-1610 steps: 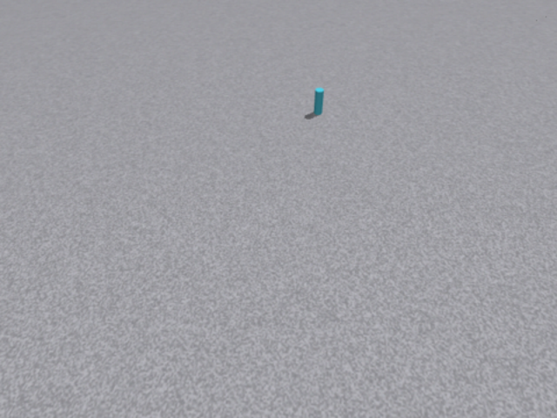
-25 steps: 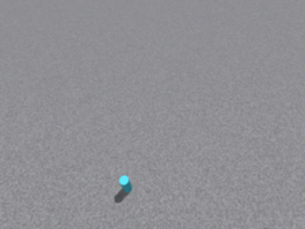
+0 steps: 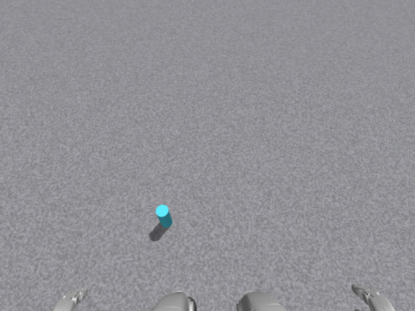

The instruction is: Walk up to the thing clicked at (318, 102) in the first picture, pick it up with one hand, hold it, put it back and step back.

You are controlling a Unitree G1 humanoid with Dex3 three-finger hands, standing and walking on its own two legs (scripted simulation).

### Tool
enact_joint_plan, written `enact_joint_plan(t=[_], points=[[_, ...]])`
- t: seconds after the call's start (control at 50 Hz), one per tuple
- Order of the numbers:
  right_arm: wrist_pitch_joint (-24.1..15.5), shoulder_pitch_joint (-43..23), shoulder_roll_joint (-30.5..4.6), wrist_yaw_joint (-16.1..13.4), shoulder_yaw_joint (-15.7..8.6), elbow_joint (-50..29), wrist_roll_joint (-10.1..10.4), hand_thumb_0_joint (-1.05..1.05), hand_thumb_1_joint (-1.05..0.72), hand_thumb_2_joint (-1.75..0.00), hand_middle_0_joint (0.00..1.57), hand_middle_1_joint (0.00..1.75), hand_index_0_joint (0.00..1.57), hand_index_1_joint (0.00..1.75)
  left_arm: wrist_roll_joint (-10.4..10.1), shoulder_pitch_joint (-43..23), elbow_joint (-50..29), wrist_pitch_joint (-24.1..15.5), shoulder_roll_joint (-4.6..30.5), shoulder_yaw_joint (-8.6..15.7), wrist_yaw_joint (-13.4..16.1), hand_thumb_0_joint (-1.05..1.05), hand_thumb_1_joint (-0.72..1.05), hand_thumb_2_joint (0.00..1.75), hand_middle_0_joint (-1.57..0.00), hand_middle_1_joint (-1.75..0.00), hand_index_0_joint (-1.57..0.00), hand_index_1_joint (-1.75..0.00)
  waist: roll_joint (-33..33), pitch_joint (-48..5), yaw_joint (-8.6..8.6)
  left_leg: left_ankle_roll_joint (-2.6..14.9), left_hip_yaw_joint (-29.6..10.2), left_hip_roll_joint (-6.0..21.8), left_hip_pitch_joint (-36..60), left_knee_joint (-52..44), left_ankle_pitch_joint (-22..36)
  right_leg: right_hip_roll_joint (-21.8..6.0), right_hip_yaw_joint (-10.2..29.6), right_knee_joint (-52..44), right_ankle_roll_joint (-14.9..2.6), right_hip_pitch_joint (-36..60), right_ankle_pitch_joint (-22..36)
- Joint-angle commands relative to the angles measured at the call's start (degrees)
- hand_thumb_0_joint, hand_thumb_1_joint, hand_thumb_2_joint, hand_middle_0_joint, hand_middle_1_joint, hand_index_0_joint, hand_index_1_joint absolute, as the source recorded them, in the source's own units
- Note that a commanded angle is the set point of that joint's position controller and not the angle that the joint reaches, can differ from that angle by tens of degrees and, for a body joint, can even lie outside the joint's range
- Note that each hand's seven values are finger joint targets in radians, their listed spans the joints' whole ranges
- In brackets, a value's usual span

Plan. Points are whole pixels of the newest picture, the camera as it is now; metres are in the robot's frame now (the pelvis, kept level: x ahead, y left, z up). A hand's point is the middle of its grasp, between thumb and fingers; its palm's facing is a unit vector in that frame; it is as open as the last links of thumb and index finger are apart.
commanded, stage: step back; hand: left
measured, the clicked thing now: (164, 216) +0.50 +0.21 -0.68
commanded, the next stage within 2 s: none
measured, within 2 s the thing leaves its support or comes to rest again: neither
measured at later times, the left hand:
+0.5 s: hand out of the picture -0.01 +0.28 -0.15, palm faces +0.05 -0.93 -0.35, open 7.4 cm
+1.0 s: hand out of the picture -0.23 +0.23 -0.13, palm faces -0.03 -0.91 -0.41, open 7.4 cm
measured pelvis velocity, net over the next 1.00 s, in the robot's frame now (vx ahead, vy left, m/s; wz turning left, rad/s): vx -0.30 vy -0.04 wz -0.06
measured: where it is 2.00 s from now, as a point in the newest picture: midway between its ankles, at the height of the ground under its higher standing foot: outside the picture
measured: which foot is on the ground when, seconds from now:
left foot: down 0.00-0.10, up 0.12-0.40, down 0.42-0.92, up 0.94-1.00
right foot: up 0.00-0.04, down 0.06-0.44, up 0.46-0.86, down 0.88-1.00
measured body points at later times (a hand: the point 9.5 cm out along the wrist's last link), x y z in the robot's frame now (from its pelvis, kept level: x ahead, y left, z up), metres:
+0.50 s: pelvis -0.13 +0.01 +0.00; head -0.07 +0.04 +0.44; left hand -0.01 +0.33 -0.13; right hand -0.03 -0.30 -0.11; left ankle -0.13 +0.11 -0.73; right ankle -0.06 -0.13 -0.70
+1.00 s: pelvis -0.30 -0.04 +0.00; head -0.27 -0.06 +0.45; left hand -0.23 +0.28 -0.11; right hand -0.19 -0.36 -0.12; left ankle -0.20 +0.10 -0.68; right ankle -0.30 -0.14 -0.73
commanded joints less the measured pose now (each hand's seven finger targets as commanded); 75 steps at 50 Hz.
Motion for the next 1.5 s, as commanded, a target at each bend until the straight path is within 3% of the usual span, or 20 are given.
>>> enact_joint_plan(t=[0.0, 0.04, 0.08, 0.1, 0.18, 0.32, 0.38, 0.42, 0.46, 0.52, 0.7, 0.86, 0.9, 0.92, 1.02, 1.2, 1.28, 1.32, 1.36, 1.48], points=[[-0.2, 0.5, -16.0, -0.4, -4.6, -3.9, 0.7, 0.00, -0.90, -0.90, 0.20, 0.30, 0.20, 0.30, 0.8, 6.0, -2.9, -2.2, 9.4, 3.2, 0.5, 0.00, 0.90, 0.90, -0.20, -0.30, -0.20, -0.30, 10.2, -18.1, 0.88, 8.05, -14.1, 13.2, 13.6, -2.6, 26.5, -1.1, -3.8, -18.6, -1.43, 4.0, 8.8], [0.1, -1.0, -14.1, -0.2, -3.9, -4.2, 1.5, 0.00, -0.90, -0.90, 0.20, 0.30, 0.20, 0.30, 1.6, 8.3, -1.8, -2.8, 11.0, 3.8, 0.6, 0.00, 0.90, 0.90, -0.20, -0.30, -0.20, -0.30, 5.7, -18.6, 2.08, 4.01, -12.4, 10.4, 4.4, 1.1, 15.6, -3.8, 0.6, -26.1, -3.58, 12.6, 21.7], [0.6, -2.3, -11.1, -0.5, -3.3, -4.9, 1.8, 0.00, -0.90, -0.90, 0.20, 0.30, 0.20, 0.30, 1.2, 3.6, -4.3, -2.8, 18.5, 5.3, 0.3, 0.00, 0.90, 0.90, -0.20, -0.30, -0.20, -0.30, -12.6, -12.6, 3.08, -2.18, -4.9, -5.5, -6.2, 20.7, -18.6, -23.1, 23.5, -31.4, -17.83, 4.4, 30.7], [1.0, -1.3, -12.9, -0.9, -4.1, -3.9, 1.3, 0.00, -0.90, -0.90, 0.20, 0.30, 0.20, 0.30, 1.9, -0.1, -6.8, -3.1, 19.5, 5.4, 0.4, 0.00, 0.90, 0.90, -0.20, -0.30, -0.20, -0.30, -13.1, -9.8, 2.45, -3.03, -10.0, -4.3, -2.5, 30.6, -21.9, -26.5, 28.0, -32.2, -21.16, -4.1, 31.1], [0.6, 3.0, -12.4, -0.4, -3.3, -1.3, 1.9, 0.00, -0.90, -0.90, 0.20, 0.30, 0.20, 0.30, 1.2, -2.5, -8.1, -2.9, 12.1, 4.3, 0.9, 0.00, 0.90, 0.90, -0.20, -0.30, -0.20, -0.30, -5.5, -9.3, 0.05, -3.44, -11.6, -7.9, -6.0, 33.5, -13.9, -14.4, 8.6, -27.0, -13.01, 2.3, 36.8], [-0.7, 4.2, -11.3, -0.9, -2.5, -3.1, 1.3, 0.00, -0.90, -0.90, 0.20, 0.30, 0.20, 0.30, 1.5, 3.2, -9.7, -1.7, 12.1, 4.1, 1.1, 0.00, 0.90, 0.90, -0.20, -0.30, -0.20, -0.30, -11.4, -16.8, 2.65, -3.95, -7.1, -1.1, -5.5, 4.0, -13.8, -15.4, 8.3, -19.9, -12.75, 20.4, 43.0], [-1.4, 8.0, -11.2, -0.5, -3.5, -1.2, 0.3, 0.00, -0.90, -0.90, 0.20, 0.30, 0.20, 0.30, 0.2, 1.6, -10.3, -0.4, 12.5, 3.5, 0.4, 0.00, 0.90, 0.90, -0.20, -0.30, -0.20, -0.30, -8.2, -17.0, 0.31, -2.81, -3.9, -1.4, 6.6, -15.8, 6.3, -11.8, 4.7, -13.5, -8.57, 12.9, 36.8], [-1.6, 5.3, -19.5, -0.3, -5.6, -2.6, -1.4, 0.00, -0.90, -0.90, 0.20, 0.30, 0.20, 0.30, -0.1, 3.1, -11.4, -0.1, 8.3, 2.5, 0.2, 0.00, 0.90, 0.90, -0.20, -0.30, -0.20, -0.30, 12.3, -15.8, 1.50, 3.56, -28.4, 16.5, 16.0, -17.1, 18.7, 0.3, -1.4, -0.7, -2.80, -8.7, 6.0], [-1.7, 2.4, -22.8, -0.2, -6.1, -3.9, -0.8, 0.00, -0.90, -0.90, 0.20, 0.30, 0.20, 0.30, 0.8, -2.2, -11.0, -0.1, 11.9, 4.2, 1.5, 0.00, 0.90, 0.90, -0.20, -0.30, -0.20, -0.30, 14.4, -10.6, -2.05, 14.36, -35.3, 24.5, -1.3, -19.1, 17.7, 2.5, 5.7, 16.8, -1.48, -4.8, -8.7], [-2.0, -3.8, -15.1, -0.6, -3.9, -5.0, -0.9, 0.00, -0.90, -0.90, 0.20, 0.30, 0.20, 0.30, -0.4, 4.9, -7.7, -0.1, 10.8, 3.9, 0.7, 0.00, 0.90, 0.90, -0.20, -0.30, -0.20, -0.30, 8.7, -10.2, 4.23, 6.62, -14.9, 12.3, 6.5, -13.6, 26.7, 4.5, 7.6, 23.0, -2.35, -10.3, 0.4], [-1.6, 4.0, -15.1, -0.9, -5.3, -6.1, 0.1, 0.00, -0.90, -0.90, 0.20, 0.30, 0.20, 0.30, 0.8, 5.5, -8.0, -0.5, 10.3, 3.8, 0.5, 0.00, 0.90, 0.90, -0.20, -0.30, -0.20, -0.30, 11.4, -15.3, -1.52, 11.68, -17.1, 15.8, 19.7, -11.0, 24.1, 1.2, 3.0, 8.3, 2.09, -9.0, -1.9], [0.4, -3.4, -17.2, -0.2, -5.4, -8.5, 0.1, 0.00, -0.90, -0.90, 0.20, 0.30, 0.20, 0.30, 1.6, 18.4, -1.9, -0.8, 10.7, 4.9, -1.3, 0.00, 0.90, 0.90, -0.20, -0.30, -0.20, -0.30, 11.9, -18.3, 4.28, 4.25, -13.9, 12.2, -0.2, -8.3, 2.3, -2.5, -4.4, -23.1, -3.38, 13.7, 10.4], [0.5, -0.7, -10.7, -0.8, -3.5, -8.9, 0.9, 0.00, -0.90, -0.90, 0.20, 0.30, 0.20, 0.30, 2.6, 12.5, -5.6, -1.1, 18.2, 6.6, -1.6, 0.00, 0.90, 0.90, -0.20, -0.30, -0.20, -0.30, -11.8, -10.6, 3.41, -3.09, -6.7, -5.3, -17.4, 11.7, -15.3, -18.3, 22.4, -34.1, -8.22, 7.8, -1.0], [0.6, -2.8, -13.9, -1.9, -4.9, -8.6, 0.4, 0.00, -0.90, -0.90, 0.20, 0.30, 0.20, 0.30, 2.9, 5.9, -8.4, -0.8, 22.8, 7.3, -1.2, 0.00, 0.90, 0.90, -0.20, -0.30, -0.20, -0.30, -16.7, -7.4, 5.67, -4.28, -9.7, -4.6, -10.0, 25.8, -19.9, -27.8, 29.3, -39.3, -17.81, -9.9, -3.7], [0.0, 8.0, -12.0, -1.3, -3.5, -2.9, 0.9, 0.00, -0.90, -0.90, 0.20, 0.30, 0.20, 0.30, 2.1, -3.3, -10.7, -1.5, 12.0, 5.5, -0.4, 0.00, 0.90, 0.90, -0.20, -0.30, -0.20, -0.30, -6.6, -7.2, -1.42, -3.74, -11.9, -8.0, -8.9, 34.0, -7.4, -11.0, 1.5, -29.5, -7.04, -2.5, 19.1], [-1.2, 9.2, -11.6, -1.5, -3.0, -3.8, 0.0, 0.00, -0.90, -0.90, 0.20, 0.30, 0.20, 0.30, 2.0, 4.6, -11.8, -0.8, 12.1, 4.9, 1.2, 0.00, 0.90, 0.90, -0.20, -0.30, -0.20, -0.30, -9.8, -16.2, 3.78, -3.68, -5.5, -1.1, -5.9, 7.8, -14.9, -19.9, 6.5, -21.1, -13.34, 18.5, 40.9], [-0.7, 16.0, -12.8, -0.8, -4.0, -0.3, 0.4, 0.00, -0.90, -0.90, 0.20, 0.30, 0.20, 0.30, 1.0, 0.8, -12.7, 0.2, 13.2, 3.8, 0.4, 0.00, 0.90, 0.90, -0.20, -0.30, -0.20, -0.30, -2.6, -17.9, -0.40, -0.61, -2.2, -1.6, 7.2, -9.5, 1.6, -15.2, 2.3, -17.4, -7.77, 8.4, 23.4], [-0.7, 12.6, -18.9, -0.6, -5.2, -2.0, -1.2, 0.00, -0.90, -0.90, 0.20, 0.30, 0.20, 0.30, 0.6, -0.2, -13.6, -0.2, 9.3, 2.7, -0.1, 0.00, 0.90, 0.90, -0.20, -0.30, -0.20, -0.30, 13.3, -14.8, 0.29, 7.45, -27.2, 16.1, 8.5, -14.7, 8.7, -4.0, -5.0, -3.0, -2.54, -7.5, 3.2], [-1.0, 3.9, -22.6, -0.8, -6.0, -5.0, -1.6, 0.00, -0.90, -0.90, 0.20, 0.30, 0.20, 0.30, 1.3, -3.8, -12.8, 0.3, 12.7, 4.5, 0.6, 0.00, 0.90, 0.90, -0.20, -0.30, -0.20, -0.30, 14.5, -9.6, -0.77, 16.87, -35.1, 25.9, -8.1, -18.8, 13.4, -1.0, 2.0, 20.1, -1.16, -3.8, -9.1], [-1.5, 1.9, -14.6, -1.0, -3.6, -5.4, -1.0, 0.00, -0.90, -0.90, 0.20, 0.30, 0.20, 0.30, 0.5, 4.7, -7.3, 0.4, 10.1, 4.2, 0.0, 0.00, 0.90, 0.90, -0.20, -0.30, -0.20, -0.30, 8.3, -10.2, 2.56, 8.86, -14.3, 12.4, 6.2, -10.7, 19.5, 2.3, 3.5, 20.8, -0.16, -10.6, 0.9]])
